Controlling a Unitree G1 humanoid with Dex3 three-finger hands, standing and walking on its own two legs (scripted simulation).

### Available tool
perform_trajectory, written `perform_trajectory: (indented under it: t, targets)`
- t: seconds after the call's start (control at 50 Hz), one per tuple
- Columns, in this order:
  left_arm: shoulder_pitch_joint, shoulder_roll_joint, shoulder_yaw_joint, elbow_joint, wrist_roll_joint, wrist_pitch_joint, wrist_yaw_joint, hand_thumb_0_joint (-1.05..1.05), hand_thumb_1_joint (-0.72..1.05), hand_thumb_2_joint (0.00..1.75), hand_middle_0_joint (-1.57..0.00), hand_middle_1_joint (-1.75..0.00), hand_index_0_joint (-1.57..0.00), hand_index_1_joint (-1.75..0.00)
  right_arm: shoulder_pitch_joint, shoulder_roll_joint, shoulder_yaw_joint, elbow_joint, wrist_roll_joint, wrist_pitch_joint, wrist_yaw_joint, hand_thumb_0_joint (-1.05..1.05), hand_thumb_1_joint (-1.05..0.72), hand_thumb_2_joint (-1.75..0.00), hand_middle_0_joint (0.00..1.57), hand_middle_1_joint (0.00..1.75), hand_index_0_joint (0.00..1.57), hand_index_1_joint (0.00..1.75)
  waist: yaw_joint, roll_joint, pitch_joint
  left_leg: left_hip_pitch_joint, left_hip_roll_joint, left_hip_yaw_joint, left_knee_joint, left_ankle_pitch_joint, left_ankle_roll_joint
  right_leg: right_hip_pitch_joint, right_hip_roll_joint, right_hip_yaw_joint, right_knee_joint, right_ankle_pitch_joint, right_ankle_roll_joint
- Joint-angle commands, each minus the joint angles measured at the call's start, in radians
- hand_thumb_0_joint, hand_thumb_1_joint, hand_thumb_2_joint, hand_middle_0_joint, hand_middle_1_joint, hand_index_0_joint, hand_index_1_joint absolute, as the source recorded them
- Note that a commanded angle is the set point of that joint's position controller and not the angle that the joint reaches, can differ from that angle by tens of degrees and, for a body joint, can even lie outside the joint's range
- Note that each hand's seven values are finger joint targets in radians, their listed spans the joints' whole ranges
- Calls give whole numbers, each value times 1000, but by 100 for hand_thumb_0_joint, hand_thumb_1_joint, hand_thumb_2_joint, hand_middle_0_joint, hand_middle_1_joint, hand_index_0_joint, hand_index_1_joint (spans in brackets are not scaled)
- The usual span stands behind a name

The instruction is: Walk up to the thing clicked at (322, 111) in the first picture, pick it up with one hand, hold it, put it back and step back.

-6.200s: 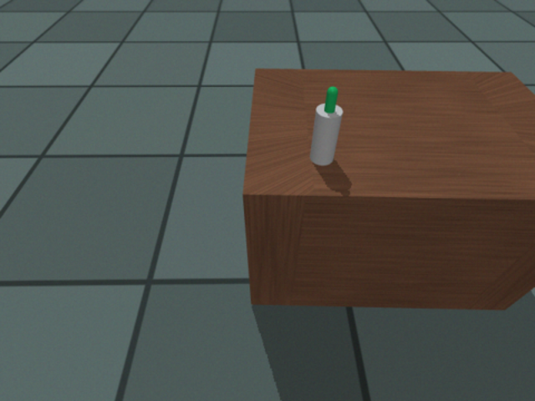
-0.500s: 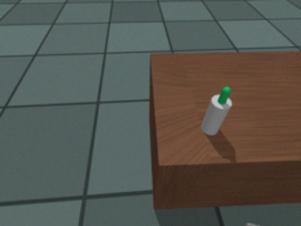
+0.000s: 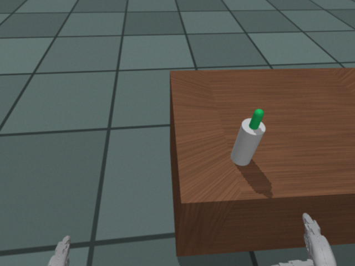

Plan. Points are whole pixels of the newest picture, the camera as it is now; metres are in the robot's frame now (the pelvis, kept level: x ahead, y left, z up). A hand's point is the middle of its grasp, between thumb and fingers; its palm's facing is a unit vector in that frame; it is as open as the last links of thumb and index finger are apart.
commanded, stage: rise first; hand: right
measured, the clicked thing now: (249, 136) +0.48 -0.23 -0.02
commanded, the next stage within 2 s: go down in 0.98 s
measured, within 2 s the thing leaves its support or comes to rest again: neither
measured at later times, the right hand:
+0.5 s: hand (303, 248) +0.17 -0.25 -0.01, palm faces +0.26 +0.90 -0.35, open 17.3 cm
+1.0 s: hand (312, 248) +0.16 -0.25 +0.02, palm faces +0.27 +0.89 -0.36, open 17.3 cm
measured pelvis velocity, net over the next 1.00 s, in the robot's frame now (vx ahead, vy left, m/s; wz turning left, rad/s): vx -0.02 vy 0.00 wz -0.01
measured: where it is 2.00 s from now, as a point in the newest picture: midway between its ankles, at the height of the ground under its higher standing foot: outside the picture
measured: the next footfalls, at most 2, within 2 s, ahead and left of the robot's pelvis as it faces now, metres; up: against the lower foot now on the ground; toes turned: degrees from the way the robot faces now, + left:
none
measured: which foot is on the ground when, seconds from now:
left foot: down 0.00-1.00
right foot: down 0.00-1.00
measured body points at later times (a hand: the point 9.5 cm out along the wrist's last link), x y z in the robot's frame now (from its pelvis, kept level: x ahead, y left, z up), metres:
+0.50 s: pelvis -0.01 +0.00 +0.00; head -0.01 +0.01 +0.45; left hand +0.15 +0.27 -0.09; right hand +0.15 -0.30 +0.02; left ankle +0.00 +0.14 -0.74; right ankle -0.05 -0.13 -0.74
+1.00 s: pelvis -0.02 +0.00 +0.00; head -0.02 +0.01 +0.45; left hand +0.14 +0.27 -0.09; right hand +0.14 -0.29 +0.05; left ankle +0.00 +0.14 -0.74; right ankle -0.05 -0.13 -0.74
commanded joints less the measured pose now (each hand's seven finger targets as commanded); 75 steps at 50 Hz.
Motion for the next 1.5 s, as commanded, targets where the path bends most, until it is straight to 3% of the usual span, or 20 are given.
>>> perform_trajectory:
  t: [0.0,0.26,0.5,0.6,0.64,0.74,0.78,0.82,0.86,0.92,0.94,1.06,1.08,1.1,1.12,1.16,1.32,1.38,1.46,1.48]
  targets:
    - [-21,153,44,-204,0,-52,12,0,-52,4,-6,-7,-7,-6,-2,-180,-95,-237,3,-56,-6,0,51,-5,5,6,5,6,-1,19,-129,147,-26,45,-13,315,27,0,25,-34,-48,405,-15]
    - [-78,148,81,-195,6,-58,-13,0,-54,5,-6,-6,-6,-6,23,-185,-136,-476,4,-85,12,0,50,-5,5,5,5,5,-16,-26,-93,153,-25,47,-25,259,31,1,23,-30,-62,360,-11]
    - [-17,150,100,-171,8,-70,-11,0,-55,5,-6,-6,-6,-6,94,-183,-164,-510,6,-120,20,0,51,-5,5,5,5,5,-15,-8,-25,127,-19,47,-59,143,25,-25,35,-37,-85,228,-25]
    - [-66,112,62,-187,6,-85,-20,0,-55,5,-6,-6,-6,-6,79,-168,-145,-563,8,-145,27,0,50,-5,5,5,5,5,-13,18,-29,130,-19,45,-62,140,21,-30,36,-35,-81,220,-28]
    - [-80,173,113,-196,10,-90,-11,0,-56,6,-6,-6,-6,-6,74,-187,-165,-571,7,-150,24,0,50,-5,5,5,5,5,-9,4,-47,128,-18,44,-57,152,23,-16,34,-33,-83,233,-26]
    - [-46,121,82,-160,12,-96,-13,0,-57,7,-6,-6,-5,-7,80,-172,-163,-578,4,-168,26,0,50,-5,5,5,5,5,-10,-1,-28,122,-18,47,-59,142,24,-14,35,-31,-81,226,-27]
    - [-54,163,116,-162,11,-105,-9,0,-56,7,-6,-6,-5,-7,70,-177,-162,-574,6,-171,27,0,50,-6,5,6,5,6,-5,9,-24,116,-25,51,-56,134,26,-17,30,-28,-89,218,-25]
    - [-53,117,76,-160,10,-107,-17,0,-56,7,-6,-6,-5,-7,86,-174,-167,-586,5,-177,29,0,51,-6,5,6,5,6,-21,-1,-24,124,-23,52,-56,126,28,-25,31,-28,-91,215,-23]
    - [-46,164,123,-159,13,-110,-13,0,-57,8,-6,-6,-5,-7,94,-184,-180,-581,7,-180,29,0,49,-6,5,6,5,6,-9,12,-19,120,-23,52,-62,119,26,-28,32,-30,-92,204,-27]
    - [-67,108,73,-171,10,-114,-23,0,-56,7,-6,-6,-5,-7,95,-177,-178,-620,7,-191,32,0,50,-6,5,6,5,6,-27,-4,-33,136,-16,47,-62,144,26,-23,37,-34,-85,231,-26]
    - [-37,139,110,-119,12,-109,-19,0,-56,8,-6,-6,-5,-7,126,-188,-192,-581,6,-187,31,0,50,-6,5,6,5,6,-22,-1,-29,130,-21,51,-59,145,28,-29,34,-31,-86,234,-25]
    - [-83,161,119,-170,15,-119,-19,0,-50,1,-6,-6,-8,-5,104,-187,-191,-648,7,-204,33,0,41,-8,4,6,4,6,-17,13,-48,135,-22,51,-61,125,28,-16,34,-28,-89,214,-26]
    - [-122,140,92,-154,40,-118,-28,0,-58,9,-6,-6,-5,-8,70,-115,-169,-737,7,-230,41,0,45,-7,5,6,5,6,1,-4,-114,116,-29,41,-42,137,22,-4,34,-13,-66,208,-25]
    - [-42,208,171,-143,12,-116,-8,0,-50,1,-6,-6,-8,-5,138,-230,-238,-547,5,-199,28,0,40,-8,4,6,4,6,-6,32,-25,119,-21,51,-66,121,25,-19,36,-29,-87,207,-30]
    - [-100,134,79,-172,39,-119,-29,0,-53,4,-5,-5,-5,-5,95,-130,-188,-709,8,-231,42,0,48,-5,4,5,5,5,-6,31,-79,112,-30,46,-45,134,19,-20,34,-9,-68,204,-27]
    - [-70,92,67,-139,31,-112,-29,0,-54,4,-5,-5,-5,-5,114,-143,-222,-585,12,-235,50,0,51,-6,3,6,5,6,-2,49,-49,104,-27,43,-41,144,15,-37,38,-13,-53,210,-31]
    - [-77,160,123,-105,30,-98,-13,0,-55,4,-6,-5,-5,-5,-92,-229,-315,-539,69,-265,130,0,52,-6,3,6,5,6,25,-16,-47,61,-21,34,-29,118,19,-54,41,-5,-55,160,-26]
    - [-116,95,47,-123,23,-108,-4,0,-55,4,-6,-5,-5,-5,-212,-248,-338,-468,108,-288,184,0,53,-6,3,6,5,6,31,8,-75,68,-19,28,-18,149,14,-59,42,-1,-30,182,-29]
    - [-135,157,71,-117,10,-120,36,0,-55,4,-5,-5,-5,-5,-360,-341,-411,-285,187,-298,295,0,56,-6,3,6,4,6,53,24,-131,54,-10,14,0,190,10,-62,45,5,9,208,-36]
    - [-127,136,45,-86,9,-120,39,0,-55,4,-5,-5,-5,-5,-385,-361,-420,-272,201,-300,323,0,54,-5,4,5,5,5,30,-6,-159,65,-4,12,13,208,11,-66,49,6,18,229,-33]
